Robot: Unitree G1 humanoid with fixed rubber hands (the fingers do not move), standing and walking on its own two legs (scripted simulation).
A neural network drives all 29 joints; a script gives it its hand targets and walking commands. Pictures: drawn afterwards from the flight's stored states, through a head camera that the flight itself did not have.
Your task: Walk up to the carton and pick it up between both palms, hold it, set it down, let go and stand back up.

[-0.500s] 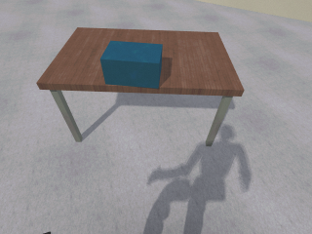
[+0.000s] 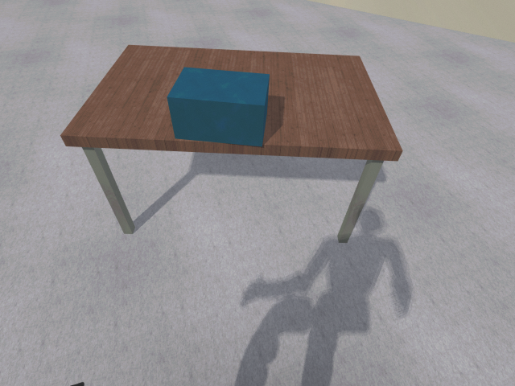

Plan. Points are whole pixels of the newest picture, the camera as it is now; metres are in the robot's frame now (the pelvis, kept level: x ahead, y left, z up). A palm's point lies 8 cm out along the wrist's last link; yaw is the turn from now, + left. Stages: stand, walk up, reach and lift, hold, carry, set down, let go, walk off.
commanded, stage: walk up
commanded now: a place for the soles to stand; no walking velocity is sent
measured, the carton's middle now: (222, 106) +0.96 +0.11 -0.08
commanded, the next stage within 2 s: none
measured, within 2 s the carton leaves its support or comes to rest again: neither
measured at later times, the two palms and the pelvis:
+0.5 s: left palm out of the picture +0.10 +0.30 -0.08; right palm out of the picture +0.08 -0.31 -0.09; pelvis +0.00 +0.00 +0.00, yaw +0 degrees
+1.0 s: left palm out of the picture +0.10 +0.30 -0.08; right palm out of the picture +0.07 -0.31 -0.09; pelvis +0.00 +0.00 +0.00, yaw +0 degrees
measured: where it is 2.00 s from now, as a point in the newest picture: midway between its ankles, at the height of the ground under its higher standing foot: outside the picture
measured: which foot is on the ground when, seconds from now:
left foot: down 0.00-1.00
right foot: down 0.00-1.00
